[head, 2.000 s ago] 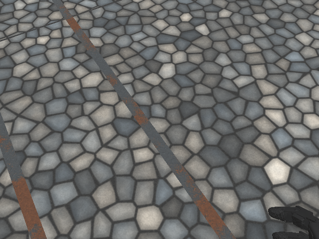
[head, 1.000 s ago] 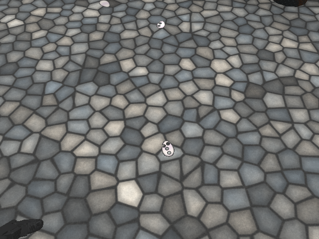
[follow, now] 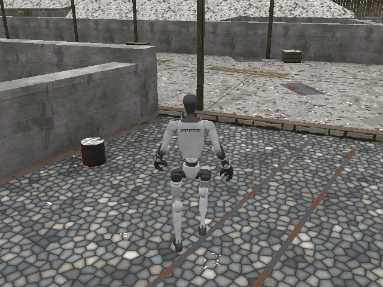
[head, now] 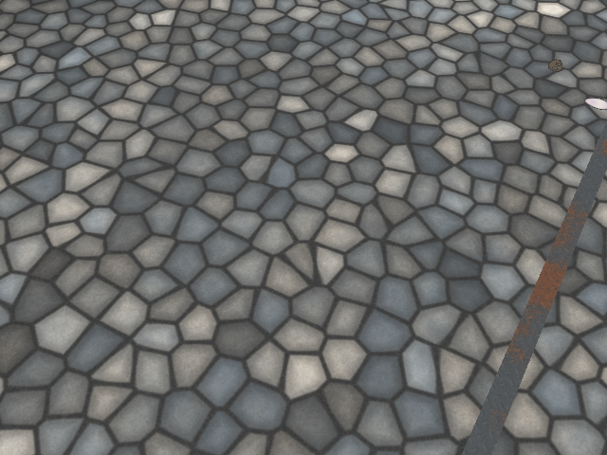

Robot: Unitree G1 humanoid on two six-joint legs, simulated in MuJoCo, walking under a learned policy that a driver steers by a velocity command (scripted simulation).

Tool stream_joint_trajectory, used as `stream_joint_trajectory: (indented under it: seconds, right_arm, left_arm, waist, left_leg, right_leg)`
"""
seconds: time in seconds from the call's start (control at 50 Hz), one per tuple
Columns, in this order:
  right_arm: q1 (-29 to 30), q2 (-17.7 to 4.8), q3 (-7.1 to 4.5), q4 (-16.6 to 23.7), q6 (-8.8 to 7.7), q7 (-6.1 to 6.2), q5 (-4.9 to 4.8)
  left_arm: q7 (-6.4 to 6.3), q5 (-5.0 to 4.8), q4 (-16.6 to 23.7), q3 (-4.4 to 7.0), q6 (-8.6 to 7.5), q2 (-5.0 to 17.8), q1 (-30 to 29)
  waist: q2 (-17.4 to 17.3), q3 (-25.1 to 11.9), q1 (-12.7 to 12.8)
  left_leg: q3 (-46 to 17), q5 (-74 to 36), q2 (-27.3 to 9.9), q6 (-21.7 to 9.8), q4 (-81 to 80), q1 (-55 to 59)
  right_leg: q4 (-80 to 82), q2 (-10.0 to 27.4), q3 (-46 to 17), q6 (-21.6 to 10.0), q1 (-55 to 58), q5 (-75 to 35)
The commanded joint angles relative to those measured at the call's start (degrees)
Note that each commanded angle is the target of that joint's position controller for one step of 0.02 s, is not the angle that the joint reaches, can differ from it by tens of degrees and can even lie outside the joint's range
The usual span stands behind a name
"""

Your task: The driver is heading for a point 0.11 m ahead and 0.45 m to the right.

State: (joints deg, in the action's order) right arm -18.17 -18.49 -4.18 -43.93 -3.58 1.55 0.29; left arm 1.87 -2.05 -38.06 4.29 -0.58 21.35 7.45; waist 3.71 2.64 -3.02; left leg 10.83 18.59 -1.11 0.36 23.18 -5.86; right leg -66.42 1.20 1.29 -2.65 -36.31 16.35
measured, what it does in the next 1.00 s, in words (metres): walks ahead, turning right: right foot, then left foot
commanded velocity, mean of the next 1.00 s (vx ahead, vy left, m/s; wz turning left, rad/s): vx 0.20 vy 0.00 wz -0.95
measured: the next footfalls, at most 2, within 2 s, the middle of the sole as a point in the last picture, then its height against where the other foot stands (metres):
right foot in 0.16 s outside the picture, level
left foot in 0.60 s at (257, 446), level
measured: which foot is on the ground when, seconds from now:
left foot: down 0.00-0.16, up 0.18-0.58, down 0.60-1.00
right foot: up 0.00-0.14, down 0.16-0.60, up 0.62-1.00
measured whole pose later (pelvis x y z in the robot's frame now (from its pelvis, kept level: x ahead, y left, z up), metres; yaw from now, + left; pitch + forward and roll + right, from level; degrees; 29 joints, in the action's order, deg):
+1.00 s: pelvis +0.39 +0.00 +0.00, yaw -56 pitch +2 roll +1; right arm -13.6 -18.3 -4.2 -42.2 0.6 0.9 -1.0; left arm 1.2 -1.1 -31.0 3.5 2.4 17.0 3.9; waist 0.8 5.4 -4.6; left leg 10.2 17.2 -2.2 -0.1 22.5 -7.2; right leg -44.2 3.5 -0.9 3.6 -31.4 14.8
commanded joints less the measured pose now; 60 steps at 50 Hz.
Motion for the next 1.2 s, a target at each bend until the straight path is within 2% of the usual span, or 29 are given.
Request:
stream_joint_trajectory:
  seconds: [0.02,0.06,0.1,0.14,0.16,0.18,0.2,0.22,0.24,0.26,0.32,0.4,0.48,0.56,0.58,0.6,0.62,0.64,0.68,0.72,0.82,0.98,1.04,1.06,1.08,1.1,1.12,1.14,1.2]
  right_arm:
    - [10.98,-6.14,-0.98,5.36,-1.27,1.40,-0.61]
    - [11.05,-8.99,-1.79,5.23,-0.76,1.90,-0.64]
    - [10.35,-11.85,-2.63,5.32,-0.57,1.74,-2.22]
    - [12.01,-12.09,-3.02,6.63,-0.12,1.10,-3.61]
    - [11.34,-8.38,-2.05,7.20,-0.09,0.39,-3.28]
    - [8.87,-1.21,0.04,7.64,-0.04,-0.64,-0.02]
    - [-0.53,-2.61,0.83,9.93,-0.61,-1.15,-0.01]
    - [3.78,-9.59,-0.12,10.50,-1.40,-1.46,-0.48]
    - [8.53,-10.96,-0.50,11.57,-1.63,-1.20,-1.00]
    - [9.67,-9.87,-0.53,11.03,-1.36,-0.44,-0.34]
    - [10.06,-8.93,-0.62,10.42,0.18,-0.13,0.70]
    - [12.90,-3.85,0.62,10.79,1.22,-0.31,0.57]
    - [16.60,-3.35,0.40,11.42,1.94,-0.45,0.12]
    - [16.59,-4.33,-0.68,11.45,1.00,-1.37,-2.04]
    - [12.67,-4.69,-1.36,10.34,0.49,-1.44,-2.41]
    - [9.11,-6.70,-2.32,9.82,0.34,-1.04,-1.77]
    - [5.65,-9.92,-2.63,10.42,0.44,-0.65,0.55]
    - [7.19,-12.15,-3.17,10.30,-0.18,-1.15,2.50]
    - [13.51,-6.00,-1.88,11.99,0.07,-0.26,0.87]
    - [13.66,-5.31,-1.44,11.59,1.19,0.81,0.05]
    - [8.39,-6.41,-1.77,8.46,2.05,1.19,0.92]
    - [6.90,-10.82,-2.87,5.47,3.44,-0.84,-1.83]
    - [7.00,-9.91,-2.28,4.07,2.73,-1.06,-3.60]
    - [5.00,-7.83,-1.35,3.66,1.90,-1.04,-2.62]
    - [3.77,-1.92,1.13,6.79,1.06,-1.65,2.05]
    - [3.71,-4.87,0.89,5.86,1.02,-2.09,1.22]
    - [6.74,-8.09,-0.22,5.42,1.66,-2.16,-0.69]
    - [7.85,-6.94,0.09,5.74,2.12,-1.94,-1.35]
    - [6.25,-6.04,0.15,4.48,3.86,-0.61,-0.35]
  left_arm:
    - [0.29,-0.59,6.73,-0.86,-0.80,-1.07,-1.88]
    - [1.43,0.40,5.49,-0.57,-1.25,-1.41,-0.03]
    - [1.95,-0.01,4.02,1.16,-0.68,2.03,4.87]
    - [1.61,0.02,2.26,4.11,0.24,7.68,14.41]
    - [0.69,-0.39,0.92,5.50,0.57,9.59,19.19]
    - [-0.75,-0.42,2.15,5.37,0.74,11.18,15.88]
    - [-0.19,3.00,7.47,4.92,-0.73,14.92,10.14]
    - [0.45,2.75,9.78,5.01,-0.99,12.66,7.39]
    - [0.57,1.35,10.38,4.47,-1.39,10.90,3.91]
    - [0.34,0.19,10.29,3.87,-1.62,8.70,1.51]
    - [-1.15,0.85,9.97,3.57,-0.96,7.25,-0.85]
    - [-3.78,0.55,8.83,4.16,1.38,8.34,0.51]
    - [-4.68,0.36,9.10,3.79,3.13,7.04,-0.14]
    - [-3.38,0.70,9.94,2.73,2.75,4.99,0.26]
    - [-3.07,0.70,9.97,2.32,2.43,4.07,-0.24]
    - [-2.96,0.65,9.17,1.39,2.21,1.04,2.49]
    - [-3.21,0.77,9.62,0.07,1.91,-3.56,4.57]
    - [-2.96,0.48,12.99,1.13,0.77,1.35,3.51]
    - [-3.34,1.14,10.91,3.27,1.34,8.45,1.07]
    - [-3.29,1.24,10.42,3.36,2.35,6.83,2.01]
    - [-2.29,0.24,11.61,1.56,2.47,1.85,-1.37]
    - [-0.43,0.94,11.76,0.37,2.02,-0.26,-5.71]
    - [-0.34,1.25,9.52,1.78,1.91,2.16,0.38]
    - [-1.01,1.58,8.24,2.88,1.85,5.89,5.40]
    - [-2.42,2.62,8.78,3.49,1.89,11.79,7.87]
    - [-2.50,3.10,9.13,2.35,1.51,8.39,6.95]
    - [-2.03,2.82,8.39,1.14,0.98,4.26,5.69]
    - [-1.92,2.05,7.23,0.64,0.53,2.48,2.32]
    - [-2.32,2.25,6.45,0.67,0.79,3.09,-3.97]
  waist:
    - [-10.45,2.77,3.86]
    - [-8.48,-0.26,4.73]
    - [-10.15,-4.67,7.48]
    - [-9.52,-9.70,12.95]
    - [-3.42,-10.47,14.27]
    - [11.11,-7.78,9.71]
    - [13.70,-20.99,2.91]
    - [3.98,-26.30,6.51]
    - [-1.45,-17.98,5.16]
    - [-7.06,-12.66,2.79]
    - [-5.07,-8.68,0.39]
    - [-4.04,-11.78,1.28]
    - [1.19,-11.28,2.77]
    - [5.92,-8.32,3.39]
    - [5.57,-7.27,0.96]
    - [1.17,-7.77,-0.27]
    - [-8.62,-9.96,0.55]
    - [-17.84,-4.42,3.69]
    - [-11.73,1.14,3.24]
    - [-10.35,0.67,3.07]
    - [-10.20,-2.20,0.32]
    - [-11.07,-5.25,-0.41]
    - [-10.23,-8.76,3.89]
    - [-6.60,-11.99,5.83]
    - [10.60,-18.80,3.78]
    - [8.22,-26.37,5.87]
    - [2.24,-21.83,6.78]
    - [2.23,-16.85,5.06]
    - [2.40,-10.60,1.37]
  left_leg:
    - [-3.93,-41.00,-12.75,-5.38,-10.34,-0.77]
    - [1.90,-47.45,-9.01,-3.75,-6.84,-3.15]
    - [2.44,-60.98,-9.64,-2.81,0.67,-0.40]
    - [1.26,-60.11,-10.50,-2.22,16.35,-2.55]
    - [0.38,-34.21,-7.35,-0.31,29.67,-10.69]
    - [-0.27,15.17,1.00,2.26,49.15,-22.16]
    - [-11.65,22.63,6.92,4.19,66.34,-34.68]
    - [-19.82,15.19,4.79,2.77,65.07,-35.74]
    - [-20.47,10.73,3.25,1.78,59.26,-36.05]
    - [-20.51,8.31,1.44,2.13,54.76,-34.52]
    - [-20.18,7.13,0.63,3.60,44.22,-26.29]
    - [-18.12,0.55,3.80,6.11,31.46,-22.96]
    - [-19.03,-6.49,5.85,6.22,22.38,-19.58]
    - [-19.43,-4.85,5.17,3.97,10.80,-8.42]
    - [-19.42,-5.56,3.85,2.71,6.36,-1.51]
    - [-22.91,-1.23,-2.36,0.05,0.66,5.07]
    - [-38.87,7.70,-14.99,-5.54,-4.24,10.92]
    - [-56.70,15.07,-21.82,-11.47,-10.99,5.20]
    - [-42.89,9.47,-17.07,-10.80,-9.66,-1.89]
    - [-31.43,-1.44,-12.90,-9.01,-9.58,-2.91]
    - [-16.39,-22.42,-12.03,-11.16,-8.87,2.07]
    - [-9.03,-37.80,-14.18,-11.29,-2.91,4.96]
    - [-5.92,-43.62,-12.24,-7.63,9.15,3.30]
    - [-3.44,-36.38,-9.31,-3.69,17.89,-5.31]
    - [-2.69,12.80,-3.65,1.03,35.41,-25.97]
    - [-10.84,22.80,-1.34,3.17,45.30,-28.97]
    - [-13.37,20.05,-3.70,3.54,46.85,-29.53]
    - [-13.24,17.50,-4.57,3.42,43.52,-30.70]
    - [-11.36,9.32,-3.46,5.30,35.55,-21.20]
  right_leg:
    - [13.76,3.45,-0.22,2.28,-2.59,-8.13]
    - [24.78,-0.70,4.47,1.83,10.31,-17.56]
    - [26.97,-4.45,6.55,-0.22,19.43,-17.61]
    - [30.16,-5.90,4.50,-4.52,32.65,-17.74]
    - [34.82,-5.43,0.95,-6.72,43.42,-23.53]
    - [34.67,-0.12,-9.88,-10.43,48.11,-42.90]
    - [37.04,14.98,-40.51,-25.67,59.25,-46.75]
    - [45.67,16.62,-47.03,-25.59,57.15,-25.43]
    - [48.48,13.63,-43.56,-22.13,49.01,-16.35]
    - [48.72,10.57,-39.92,-18.91,41.41,-14.70]
    - [46.87,5.32,-29.72,-16.02,27.51,-32.85]
    - [43.05,0.98,-26.69,-12.58,23.13,-39.70]
    - [41.47,-1.85,-28.69,-8.42,20.44,-25.61]
    - [42.74,-1.91,-36.19,-8.09,13.15,17.48]
    - [39.04,-2.78,-35.74,-7.11,8.39,22.54]
    - [27.99,-6.89,-29.62,-3.96,4.84,26.13]
    - [11.25,-13.57,-18.23,-1.13,-2.18,25.09]
    - [6.17,-8.65,-16.66,0.45,-11.17,18.53]
    - [0.99,-2.02,-12.16,4.24,-9.16,9.66]
    - [-4.13,-0.29,-8.67,5.91,-7.89,4.79]
    - [0.36,3.81,-4.08,8.38,-8.12,-0.82]
    - [25.11,0.06,0.60,5.64,6.55,-1.13]
    - [43.77,-3.36,1.48,0.65,22.16,-10.35]
    - [45.99,0.14,-3.70,-2.02,35.28,-25.88]
    - [36.97,18.32,-24.49,-10.88,54.72,-62.32]
    - [38.79,25.42,-30.51,-21.36,51.50,-59.30]
    - [39.40,20.52,-23.63,-19.05,47.39,-55.32]
    - [39.96,16.21,-19.03,-15.30,43.75,-49.04]
    - [43.31,10.96,-12.88,-11.84,28.04,-42.28]
Velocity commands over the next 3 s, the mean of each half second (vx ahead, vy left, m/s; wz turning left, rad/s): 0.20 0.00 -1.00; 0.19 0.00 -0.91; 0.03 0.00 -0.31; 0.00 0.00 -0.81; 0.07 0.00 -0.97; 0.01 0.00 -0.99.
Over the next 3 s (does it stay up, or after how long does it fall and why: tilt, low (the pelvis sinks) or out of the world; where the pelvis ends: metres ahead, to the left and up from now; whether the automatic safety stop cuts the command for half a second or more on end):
stays up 0.35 -0.17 0.00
